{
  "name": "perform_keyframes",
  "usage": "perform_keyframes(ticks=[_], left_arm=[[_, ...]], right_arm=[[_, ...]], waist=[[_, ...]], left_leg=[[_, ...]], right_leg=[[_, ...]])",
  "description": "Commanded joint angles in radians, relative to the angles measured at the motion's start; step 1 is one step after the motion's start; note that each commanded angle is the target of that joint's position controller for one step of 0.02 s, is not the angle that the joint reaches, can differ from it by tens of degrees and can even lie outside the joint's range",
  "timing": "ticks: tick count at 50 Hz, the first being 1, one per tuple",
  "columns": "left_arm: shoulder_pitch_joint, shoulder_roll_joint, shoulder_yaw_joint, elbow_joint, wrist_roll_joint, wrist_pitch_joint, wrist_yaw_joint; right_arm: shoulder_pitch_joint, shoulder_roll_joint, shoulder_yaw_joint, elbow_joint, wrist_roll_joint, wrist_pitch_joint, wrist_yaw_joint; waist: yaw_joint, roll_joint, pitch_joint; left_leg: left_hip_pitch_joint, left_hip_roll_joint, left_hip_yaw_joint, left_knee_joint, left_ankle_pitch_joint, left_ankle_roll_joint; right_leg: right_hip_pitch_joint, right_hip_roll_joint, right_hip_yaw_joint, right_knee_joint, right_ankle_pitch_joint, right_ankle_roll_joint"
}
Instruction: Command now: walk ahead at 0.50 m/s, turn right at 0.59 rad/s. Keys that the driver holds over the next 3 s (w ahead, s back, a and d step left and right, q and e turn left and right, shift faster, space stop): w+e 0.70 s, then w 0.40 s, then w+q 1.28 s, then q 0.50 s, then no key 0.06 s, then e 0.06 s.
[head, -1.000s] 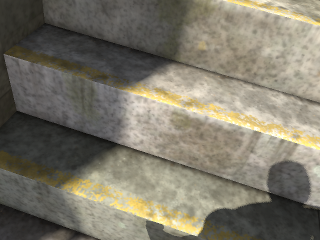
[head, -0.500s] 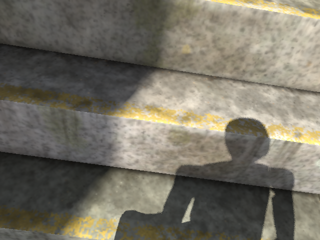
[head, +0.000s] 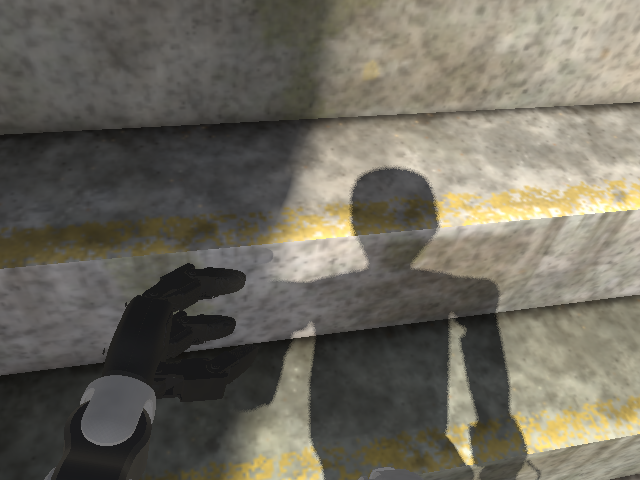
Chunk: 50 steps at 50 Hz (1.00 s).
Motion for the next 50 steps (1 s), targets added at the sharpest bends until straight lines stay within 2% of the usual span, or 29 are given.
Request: perform_keyframes(ticks=[1, 2, 3, 5, 6, 9, 10, 11, 12, 13, 14, 15, 17, 18, 19, 20, 21, 22, 24, 33, 35, 37, 40, 41, 44, 45, 46, 49, 50], left_arm=[[0.364, 0.045, -0.028, 0.074, -0.005, 0.048, -0.048], [0.25, -0.03, 0.026, 0.018, 0.054, 0.038, 0.027], [-0.01, 0.118, 0.008, -0.009, -0.09, 0.042, -0.049], [0.083, 0.121, 0.017, 0.041, -0.071, 0.035, -0.067], [0.134, -0.056, 0.022, 0.007, 0.021, 0.039, 0.018], [0.166, -0.084, 0.012, 0.028, 0.015, 0.04, 0.042], [0.058, 0.026, -0.016, -0.084, -0.058, 0.074, -0.021], [0.269, -0.04, 0.044, 0.033, 0.037, 0.05, 0.019], [0.228, 0.076, -0.011, -0.015, -0.032, 0.098, -0.024], [0.322, 0.116, 0.026, 0.042, -0.07, 0.093, -0.041], [0.307, 0.133, 0.016, 0.065, -0.059, 0.098, -0.038], [0.47, 0.0, 0.053, 0.105, 0.043, 0.059, 0.003], [0.366, 0.104, 0.015, 0.077, -0.056, 0.143, -0.051], [0.581, 0.01, 0.052, 0.165, 0.03, 0.099, 0.019], [0.493, 0.2, 0.037, 0.178, -0.06, 0.123, -0.016], [0.618, 0.205, 0.038, 0.228, -0.013, 0.159, -0.034], [0.637, 0.104, 0.078, 0.191, 0.031, 0.078, 0.058], [0.59, 0.139, 0.086, 0.205, 0.076, 0.052, 0.101], [0.873, 0.194, 0.021, 0.308, 0.053, 0.041, 0.047], [0.689, 0.003, -0.02, 0.215, 0.033, 0.014, 0.022], [0.68, -0.035, 0.085, 0.305, 0.071, -0.038, 0.119], [0.389, 0.044, 0.0, 0.069, -0.059, 0.058, 0.063], [0.777, -0.144, -0.042, 0.194, -0.018, 0.14, 0.011], [0.768, 0.044, 0.099, 0.228, 0.026, 0.046, 0.074], [0.784, 0.038, 0.124, 0.169, 0.026, -0.012, 0.115], [0.632, -0.071, -0.042, -0.041, -0.056, 0.051, 0.033], [0.608, 0.019, 0.073, 0.01, 0.069, 0.033, 0.112], [0.104, 0.002, 0.02, -0.124, 0.0, 0.002, 0.056], [-0.001, 0.053, 0.071, -0.087, 0.05, -0.041, 0.078]], right_arm=[[-0.434, -0.356, -0.07, -0.166, -0.051, -0.003, 0.074], [-0.254, -0.319, -0.096, -0.182, 0.172, -0.048, -0.066], [-0.184, -0.296, -0.046, -0.057, -0.03, -0.035, 0.039], [-0.149, -0.315, -0.05, -0.086, -0.064, 0.0, 0.075], [-0.165, -0.235, -0.063, -0.199, 0.126, -0.025, -0.083], [-0.194, -0.285, -0.04, -0.282, 0.117, 0.012, -0.185], [-0.175, -0.4, -0.079, -0.139, -0.08, 0.069, 0.093], [-0.268, -0.314, -0.106, -0.326, 0.1, 0.018, -0.076], [-0.272, -0.373, -0.083, -0.172, -0.125, 0.073, 0.132], [-0.413, -0.376, -0.106, -0.227, -0.134, 0.093, 0.191], [-0.446, -0.377, -0.101, -0.231, -0.112, 0.119, 0.212], [-0.439, -0.381, -0.128, -0.344, 0.138, 0.033, -0.035], [-0.506, -0.318, -0.106, -0.225, -0.122, 0.145, 0.178], [-0.559, -0.419, -0.126, -0.357, 0.126, 0.051, -0.021], [-0.497, -0.234, -0.086, -0.257, -0.104, 0.136, 0.134], [-0.487, -0.127, -0.069, -0.294, -0.115, 0.184, 0.177], [-0.681, -0.316, -0.076, -0.457, 0.123, 0.061, 0.013], [-0.675, -0.231, -0.037, -0.484, 0.153, 0.022, -0.01], [-0.641, -0.072, -0.011, -0.404, -0.058, 0.066, 0.102], [-0.589, -0.334, -0.067, -0.442, -0.029, 0.129, 0.049], [-0.722, -0.002, 0.042, -0.632, 0.004, 0.009, 0.009], [-0.085, -0.145, -0.006, -0.378, -0.198, 0.161, 0.1], [-0.495, 0.1, 0.096, -0.399, -0.056, 0.26, 0.213], [-0.749, -0.04, 0.001, -0.531, 0.108, 0.112, -0.008], [-0.512, -0.222, -0.049, -0.422, 0.029, -0.052, -0.132], [-0.431, -0.057, 0.045, -0.306, -0.128, 0.053, 0.097], [-0.605, -0.319, -0.127, -0.44, 0.022, -0.062, -0.046], [-0.298, -0.279, -0.081, -0.276, -0.092, 0.006, 0.025], [-0.211, -0.342, -0.116, -0.262, 0.006, -0.074, -0.054]], waist=[[0.315, 0.089, -0.184], [0.173, 0.13, -0.068], [0.174, 0.171, -0.07], [0.11, 0.264, -0.045], [0.13, 0.099, 0.037], [0.173, 0.185, 0.168], [0.234, 0.633, 0.106], [0.206, 0.204, 0.093], [0.258, 0.401, -0.098], [0.269, 0.302, 0.001], [0.243, 0.282, -0.056], [0.267, 0.223, -0.039], [0.27, 0.222, -0.012], [0.352, 0.241, -0.007], [0.265, -0.084, -0.15], [0.239, -0.107, -0.135], [0.358, -0.05, -0.044], [0.314, -0.223, -0.073], [0.374, -0.377, -0.119], [0.327, 0.282, 0.062], [0.255, 0.057, 0.116], [0.058, 0.138, 0.1], [0.285, 0.151, 0.137], [0.362, 0.366, 0.115], [0.357, 0.063, 0.098], [0.34, 0.08, -0.021], [0.331, 0.368, 0.088], [0.148, -0.31, 0.226], [0.052, 0.129, 0.512]], left_leg=[[-0.036, 0.465, -0.246, -0.18, 0.331, 0.309], [-0.047, 0.233, 0.152, -0.168, 0.649, 0.284], [-0.152, 0.255, 0.02, -0.088, 1.237, 0.338], [0.097, 0.254, 0.119, -0.034, 1.116, 0.356], [0.115, 0.236, 0.23, -0.053, 0.799, 0.234], [0.074, 0.211, 0.307, -0.154, 0.678, 0.23], [0.172, 0.248, 0.169, -0.087, 1.155, 0.388], [0.297, 0.238, 0.363, -0.032, 0.995, 0.251], [0.182, 0.347, 0.117, -0.105, 1.183, 0.464], [0.314, 0.382, 0.172, -0.069, 0.95, 0.434], [0.247, 0.349, 0.215, -0.079, 0.867, 0.461], [0.221, 0.31, 0.315, -0.134, 0.472, 0.257], [0.208, 0.317, 0.245, -0.045, 0.513, 0.402], [0.091, 0.276, 0.323, -0.084, 0.41, 0.228], [0.147, 0.179, 0.334, 0.268, 0.469, 0.28], [0.103, 0.099, 0.266, 0.549, 0.248, 0.271], [-0.007, 0.054, 0.292, 0.417, 0.172, 0.201], [-0.119, -0.047, 0.244, 0.641, 0.008, 0.149], [-0.517, -0.327, -0.385, 1.694, 0.179, 0.289], [-0.366, -0.302, -0.243, 1.379, 0.009, 0.2], [-0.166, -0.249, -0.034, 1.041, -0.236, 0.176], [0.213, -0.218, -0.011, 0.425, -0.043, 0.277], [0.241, 0.041, 0.069, 0.094, 0.432, 0.161], [0.078, 0.018, 0.2, -0.165, 0.623, 0.103], [0.512, 0.305, 0.044, 0.086, 0.989, 0.258], [0.78, 0.422, -0.066, 0.354, 1.319, 0.368], [0.679, 0.618, -0.189, 0.252, 0.843, 0.331], [0.378, 0.331, -0.145, 0.071, 0.269, 0.354], [0.547, 0.327, 0.07, -0.064, 0.586, 0.279]], right_leg=[[0.385, -0.098, 0.199, -0.149, 0.29, -0.01], [0.597, -0.025, -0.175, -0.142, 0.202, -0.073], [0.503, 0.064, -0.011, -0.031, 0.181, -0.05], [0.34, 0.085, -0.035, -0.104, 0.153, -0.048], [0.44, -0.004, -0.125, -0.14, 0.174, -0.084], [0.417, 0.057, -0.126, -0.138, 0.149, -0.096], [0.059, 0.119, 0.097, -0.092, -0.095, -0.035], [0.308, 0.012, -0.101, -0.156, 0.142, -0.111], [0.148, 0.138, 0.088, -0.157, 0.067, -0.046], [0.091, 0.072, 0.135, -0.205, 0.107, -0.043], [0.054, 0.133, 0.102, -0.128, 0.129, -0.037], [0.429, 0.032, 0.004, -0.121, 0.24, -0.099], [0.075, 0.13, 0.14, -0.22, 0.168, -0.067], [0.527, 0.067, 0.04, -0.212, 0.255, -0.093], [0.146, 0.104, 0.467, -0.487, 0.025, -0.177], [0.198, 0.078, 0.699, -0.741, -0.086, -0.241], [0.552, 0.074, 0.442, -0.837, 0.122, -0.093], [0.558, 0.059, 0.663, -0.979, -0.022, -0.121], [0.45, 0.115, 1.252, -0.951, -0.228, -0.201], [0.276, 0.271, 0.893, -0.865, 0.276, 0.05], [0.456, 0.26, 0.476, -0.807, 0.5, 0.055], [-0.12, 0.502, 0.427, -0.639, 0.39, 0.316], [-0.249, 0.375, 0.378, 0.071, 0.267, 0.031], [0.336, 0.391, 0.256, 0.197, 0.061, 0.068], [0.005, 0.236, 0.273, 0.457, -0.086, 0.075], [-0.56, 0.237, 0.31, 0.527, -0.122, 0.156], [-0.375, -0.046, 0.473, 0.593, -0.218, 0.052], [-0.509, 0.007, 0.195, 0.398, -0.043, 0.028], [-0.51, 0.003, 0.131, 0.148, -0.115, 0.055]])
